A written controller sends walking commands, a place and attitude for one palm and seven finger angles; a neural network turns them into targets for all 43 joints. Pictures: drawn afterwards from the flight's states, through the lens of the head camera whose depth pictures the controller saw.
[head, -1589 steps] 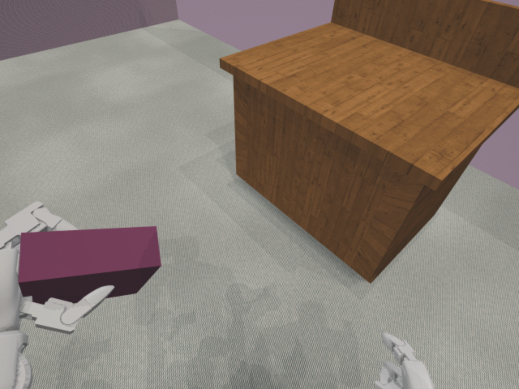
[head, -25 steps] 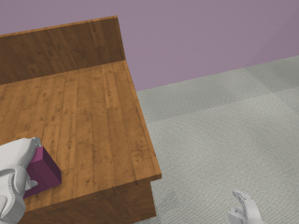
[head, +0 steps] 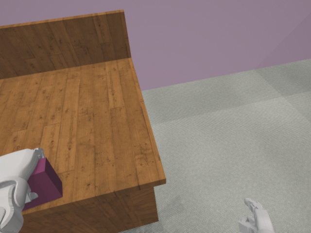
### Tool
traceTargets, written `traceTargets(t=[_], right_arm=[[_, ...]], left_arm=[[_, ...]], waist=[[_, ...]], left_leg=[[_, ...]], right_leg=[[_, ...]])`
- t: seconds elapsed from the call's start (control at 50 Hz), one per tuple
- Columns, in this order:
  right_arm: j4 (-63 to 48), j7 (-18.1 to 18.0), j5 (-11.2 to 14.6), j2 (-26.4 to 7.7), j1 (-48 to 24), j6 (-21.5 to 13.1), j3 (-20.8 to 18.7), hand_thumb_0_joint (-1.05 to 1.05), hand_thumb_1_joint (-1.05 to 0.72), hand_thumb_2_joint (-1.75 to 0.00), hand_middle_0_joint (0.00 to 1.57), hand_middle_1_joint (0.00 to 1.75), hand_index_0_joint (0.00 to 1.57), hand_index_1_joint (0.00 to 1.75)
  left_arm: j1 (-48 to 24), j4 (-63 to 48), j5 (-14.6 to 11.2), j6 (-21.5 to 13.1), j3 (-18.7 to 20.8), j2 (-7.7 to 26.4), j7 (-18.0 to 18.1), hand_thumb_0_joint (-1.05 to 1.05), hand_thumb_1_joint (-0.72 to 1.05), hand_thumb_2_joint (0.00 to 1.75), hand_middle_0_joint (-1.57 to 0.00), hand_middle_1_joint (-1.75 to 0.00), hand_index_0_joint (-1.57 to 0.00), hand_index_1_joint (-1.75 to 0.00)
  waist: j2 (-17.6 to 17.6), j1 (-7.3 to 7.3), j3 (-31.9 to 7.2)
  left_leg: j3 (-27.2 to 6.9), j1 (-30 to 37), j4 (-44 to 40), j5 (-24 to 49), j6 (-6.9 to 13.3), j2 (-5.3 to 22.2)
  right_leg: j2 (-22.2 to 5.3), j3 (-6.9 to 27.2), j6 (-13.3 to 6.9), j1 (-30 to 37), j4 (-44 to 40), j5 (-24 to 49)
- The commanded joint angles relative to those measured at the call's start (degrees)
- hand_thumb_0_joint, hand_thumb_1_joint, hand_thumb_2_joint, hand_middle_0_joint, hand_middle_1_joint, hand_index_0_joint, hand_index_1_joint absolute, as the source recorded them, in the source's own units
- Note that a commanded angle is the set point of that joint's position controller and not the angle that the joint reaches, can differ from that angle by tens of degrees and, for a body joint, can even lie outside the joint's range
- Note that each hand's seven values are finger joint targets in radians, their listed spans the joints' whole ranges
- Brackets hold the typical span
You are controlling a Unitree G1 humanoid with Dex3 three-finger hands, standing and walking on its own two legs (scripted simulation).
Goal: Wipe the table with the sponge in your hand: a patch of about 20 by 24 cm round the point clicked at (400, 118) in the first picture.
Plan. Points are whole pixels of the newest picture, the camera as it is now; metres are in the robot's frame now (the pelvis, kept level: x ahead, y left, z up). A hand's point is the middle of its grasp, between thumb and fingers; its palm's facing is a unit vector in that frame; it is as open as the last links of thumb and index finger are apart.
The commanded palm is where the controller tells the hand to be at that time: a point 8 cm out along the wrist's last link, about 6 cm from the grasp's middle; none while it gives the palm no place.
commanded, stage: lower the sponge onto the table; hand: left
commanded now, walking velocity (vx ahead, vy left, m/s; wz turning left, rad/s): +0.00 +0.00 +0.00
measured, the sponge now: (30, 191) +0.18 +0.38 -0.01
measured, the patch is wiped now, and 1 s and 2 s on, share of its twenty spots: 0.00 0.10 0.15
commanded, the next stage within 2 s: wipe forward along the first lane in 0.36 s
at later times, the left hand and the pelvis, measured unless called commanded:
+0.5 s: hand (38, 169) +0.22 +0.36 +0.03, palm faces -0.09 -0.01 -1.00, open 9.1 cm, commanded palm +0.21 +0.36 +0.08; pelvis +0.00 +0.01 +0.00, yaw +0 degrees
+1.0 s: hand (43, 150) +0.28 +0.38 +0.03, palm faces -0.14 +0.04 -0.99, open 9.2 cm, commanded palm +0.26 +0.38 +0.06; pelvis +0.00 +0.00 -0.01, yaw +0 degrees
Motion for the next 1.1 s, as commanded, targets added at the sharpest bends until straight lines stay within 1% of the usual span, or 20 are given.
traceTargets(t=[0.0,0.06,0.1,0.18,0.24,0.26,0.32,0.34,0.44,0.5,0.54,0.64,0.7,0.76,0.82,0.86,0.9,0.98,1.02,1.08], right_arm=[[-8.5,-1.0,-1.2,-6.4,-6.7,-4.5,-2.4,0.0,-0.9,-0.9,0.2,0.3,0.2,0.3],[-7.6,-0.4,-0.9,-5.9,-5.1,-4.5,-3.1,0.0,-0.9,-0.9,0.2,0.3,0.2,0.3],[-7.6,0.1,-0.4,-6.2,-6.0,-3.4,-3.3,0.0,-0.9,-0.9,0.2,0.3,0.2,0.3],[-8.0,0.9,0.3,-6.2,-6.9,-2.5,-3.3,0.0,-0.9,-0.9,0.2,0.3,0.2,0.3],[-8.3,1.0,0.5,-6.2,-7.9,-2.4,-2.9,0.0,-0.9,-0.9,0.2,0.3,0.2,0.3],[-7.9,0.8,0.5,-6.6,-7.7,-2.3,-3.0,0.0,-0.9,-0.9,0.2,0.3,0.2,0.3],[-8.3,0.5,0.3,-6.5,-8.1,-2.6,-2.8,0.0,-0.9,-0.9,0.2,0.3,0.2,0.3],[-7.8,0.4,0.3,-6.5,-7.7,-2.8,-2.7,0.0,-0.9,-0.9,0.2,0.3,0.2,0.3],[-7.1,0.0,0.1,-6.7,-6.6,-3.1,-2.4,0.0,-0.9,-0.9,0.2,0.3,0.2,0.3],[-6.7,-0.4,0.0,-7.0,-6.0,-3.0,-2.3,0.0,-0.9,-0.9,0.2,0.3,0.2,0.3],[-6.4,-0.3,0.1,-6.8,-5.2,-3.2,-2.3,0.0,-0.9,-0.9,0.2,0.3,0.2,0.3],[-6.1,-0.4,0.2,-7.2,-3.0,-3.2,-2.7,0.0,-0.9,-0.9,0.2,0.3,0.2,0.3],[-6.0,-0.3,0.3,-7.8,-1.9,-2.9,-2.9,0.0,-0.9,-0.9,0.2,0.3,0.2,0.3],[-6.0,-0.1,0.4,-8.0,-0.3,-3.0,-3.3,0.0,-0.9,-0.9,0.2,0.3,0.2,0.3],[-6.1,0.2,0.4,-8.1,1.0,-2.9,-3.8,0.0,-0.9,-0.9,0.2,0.3,0.2,0.3],[-6.0,0.5,0.6,-8.2,1.8,-2.9,-4.3,0.0,-0.9,-0.9,0.2,0.3,0.2,0.3],[-6.2,0.8,0.6,-8.4,2.0,-2.8,-4.6,0.0,-0.9,-0.9,0.2,0.3,0.2,0.3],[-5.9,1.1,0.9,-8.5,3.3,-2.5,-5.1,0.0,-0.9,-0.9,0.2,0.3,0.2,0.3],[-5.4,1.0,1.1,-9.0,4.4,-2.5,-4.9,0.0,-0.9,-0.9,0.2,0.3,0.2,0.3],[-5.0,1.0,1.2,-9.0,5.0,-2.4,-5.0,0.0,-0.9,-0.9,0.2,0.3,0.2,0.3]], left_arm=[[-18.2,-18.7,3.3,-9.6,8.5,18.6,4.3,0.0,0.1,1.3,-1.2,-1.6,-1.2,-1.6],[-12.5,-14.0,4.2,-10.1,8.4,15.1,7.3,0.0,0.1,1.3,-1.2,-1.6,-1.2,-1.6],[-10.1,-12.2,3.9,-8.4,10.6,16.1,8.5,0.0,0.1,1.3,-1.2,-1.6,-1.2,-1.6],[-7.6,-11.0,3.1,-4.3,10.5,14.9,10.3,0.0,0.1,1.3,-1.2,-1.6,-1.2,-1.6],[-9.4,-11.0,2.9,-1.9,7.0,12.0,10.3,0.0,0.1,1.3,-1.2,-1.6,-1.2,-1.6],[-9.3,-9.9,3.1,-1.3,8.0,13.2,10.3,0.0,0.1,1.3,-1.2,-1.6,-1.2,-1.6],[-11.1,-11.2,3.3,-1.1,6.1,12.5,9.8,0.0,0.1,1.3,-1.2,-1.6,-1.2,-1.6],[-12.5,-10.0,3.5,-1.3,4.8,11.5,9.5,0.0,0.1,1.3,-1.2,-1.6,-1.2,-1.6],[-15.2,-4.8,4.7,-1.9,4.1,12.1,8.5,0.0,0.1,1.3,-1.2,-1.6,-1.2,-1.6],[-20.7,-3.0,5.7,-3.1,4.9,14.6,7.9,0.0,0.1,1.3,-1.2,-1.6,-1.2,-1.6],[-20.0,0.3,5.8,-3.6,3.5,13.0,7.7,0.0,0.1,1.3,-1.2,-1.6,-1.2,-1.6],[-21.8,6.1,6.1,-5.4,3.4,13.3,7.2,0.0,0.1,1.3,-1.2,-1.6,-1.2,-1.6],[-23.8,9.0,6.3,-6.6,5.2,15.9,6.8,0.0,0.1,1.3,-1.2,-1.6,-1.2,-1.6],[-24.5,12.0,6.7,-7.9,5.2,16.1,7.1,0.0,0.1,1.3,-1.2,-1.6,-1.2,-1.6],[-25.1,12.3,7.0,-9.4,5.8,16.4,7.7,0.0,0.1,1.3,-1.2,-1.6,-1.2,-1.6],[-25.5,12.6,7.0,-10.0,4.8,15.0,8.2,0.0,0.1,1.3,-1.2,-1.6,-1.2,-1.6],[-24.3,12.2,6.8,-10.6,6.6,16.3,8.8,0.0,0.1,1.3,-1.2,-1.6,-1.2,-1.6],[-23.1,15.0,5.9,-10.5,6.5,15.4,9.9,0.0,0.1,1.3,-1.2,-1.6,-1.2,-1.6],[-26.6,17.2,6.0,-10.6,7.1,17.1,10.2,0.0,0.1,1.3,-1.2,-1.6,-1.2,-1.6],[-28.3,20.7,7.0,-10.6,7.0,18.1,10.7,0.0,0.1,1.3,-1.2,-1.6,-1.2,-1.6]], waist=[[2.5,-0.91,-13.9],[1.7,-0.12,-11.9],[2.3,1.14,-12.2],[1.1,2.16,-14.1],[-0.4,0.69,-12.7],[-1.7,0.67,-12.7],[-0.6,-0.18,-12.3],[-1.5,-1.03,-11.5],[-2.8,-1.34,-8.2],[-1.7,-1.72,-9.4],[-1.7,-1.7,-8.8],[-3.7,-2.08,-11.4],[-4.1,-2.25,-12.7],[-4.6,-2.54,-12.8],[-4.1,-2.47,-15.8],[-4.6,-3.13,-15.6],[-4.3,-2.42,-17.8],[-6.7,-3.15,-16.2],[-7.6,-4.05,-14.9],[-7.1,-4.06,-14.0]], left_leg=[[-1.9,1.7,-1.0,16.7,-0.6,-0.7],[-2.0,-0.5,-0.3,18.4,-1.7,-0.4],[-2.4,-2.3,-1.5,18.5,-2.8,-0.3],[-2.3,-3.2,-2.0,19.9,-3.4,0.1],[-2.2,-3.3,-2.5,17.0,-2.7,0.3],[-2.3,-3.5,-2.5,16.6,-2.5,0.3],[-2.3,-2.9,-2.5,15.6,-2.1,0.1],[-2.2,-3.0,-2.3,14.2,-1.8,0.2],[-2.1,-4.9,-2.6,10.1,-1.6,-0.1],[-1.8,-5.3,-2.3,9.4,-1.8,-0.3],[-1.5,-5.9,-1.7,9.2,-1.7,-0.5],[-1.2,-7.3,0.0,10.2,-1.6,-0.6],[-1.1,-8.9,0.7,10.6,-1.7,-0.7],[-0.8,-10.1,2.2,11.5,-1.4,-0.7],[-0.9,-9.9,3.5,14.2,-1.3,-0.5],[-0.8,-10.0,4.6,14.6,-1.1,-0.4],[-1.2,-10.3,4.8,16.3,-1.5,-0.2],[-0.8,-12.1,6.3,15.2,-0.9,-0.2],[-0.7,-13.7,6.4,13.3,-0.8,-0.2],[-0.6,-15.2,6.9,10.5,-0.6,-0.5]], right_leg=[[1.6,4.5,-2.4,4.6,-1.1,10.1],[1.6,3.1,-2.6,2.7,0.0,10.5],[1.7,3.9,-3.1,4.1,0.2,10.4],[1.2,3.6,-3.1,6.6,1.1,12.5],[1.2,3.4,-2.7,5.8,0.5,10.5],[1.3,3.5,-2.7,5.7,0.5,10.2],[1.3,3.5,-2.5,5.4,0.3,9.5],[1.5,3.2,-2.4,4.1,0.0,8.2],[1.5,2.8,-2.5,1.9,-0.6,4.3],[1.5,3.2,-2.6,1.3,-0.7,3.4],[1.4,2.6,-2.5,0.3,-0.3,3.7],[1.2,2.5,-2.4,0.1,1.0,6.3],[1.2,3.0,-2.4,0.3,1.7,7.9],[1.0,2.4,-2.2,-0.9,2.9,9.4],[1.0,2.5,-2.1,-0.9,4.4,12.0],[1.1,2.3,-2.0,-2.5,5.0,12.9],[1.2,2.6,-2.2,-1.7,5.8,13.6],[1.0,2.4,-1.7,-3.0,6.8,14.9],[0.9,2.2,-1.5,-4.2,7.1,13.4],[0.9,2.1,-1.6,-5.8,7.3,10.7]])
